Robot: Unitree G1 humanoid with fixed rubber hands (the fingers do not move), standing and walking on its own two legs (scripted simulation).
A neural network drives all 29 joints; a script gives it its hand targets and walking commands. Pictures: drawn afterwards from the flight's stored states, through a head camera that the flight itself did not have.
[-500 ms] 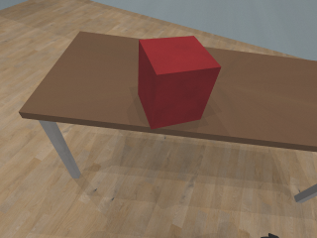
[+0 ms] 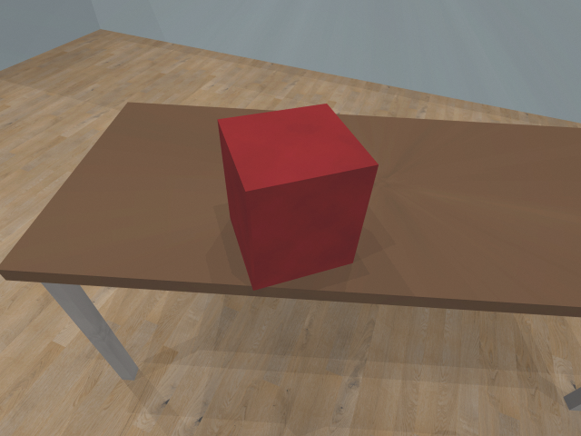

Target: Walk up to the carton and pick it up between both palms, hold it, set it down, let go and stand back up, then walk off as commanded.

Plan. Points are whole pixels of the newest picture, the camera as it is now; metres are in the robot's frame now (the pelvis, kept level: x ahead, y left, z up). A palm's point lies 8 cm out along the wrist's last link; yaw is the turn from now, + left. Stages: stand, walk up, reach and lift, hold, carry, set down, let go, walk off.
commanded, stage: walk up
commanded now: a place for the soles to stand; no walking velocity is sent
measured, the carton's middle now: (290, 196) +0.54 +0.01 +0.02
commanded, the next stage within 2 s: none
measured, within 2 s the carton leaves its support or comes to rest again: neither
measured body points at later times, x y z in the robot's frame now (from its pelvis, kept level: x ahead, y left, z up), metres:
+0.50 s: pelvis +0.06 +0.00 -0.02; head +0.08 -0.03 +0.43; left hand +0.16 +0.31 -0.10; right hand +0.11 -0.30 -0.13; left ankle +0.12 +0.08 -0.71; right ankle +0.09 -0.14 -0.72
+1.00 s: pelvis +0.04 +0.06 +0.00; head +0.07 +0.11 +0.45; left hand +0.10 +0.34 -0.16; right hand +0.11 -0.27 -0.05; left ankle +0.13 +0.08 -0.72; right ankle +0.03 -0.10 -0.68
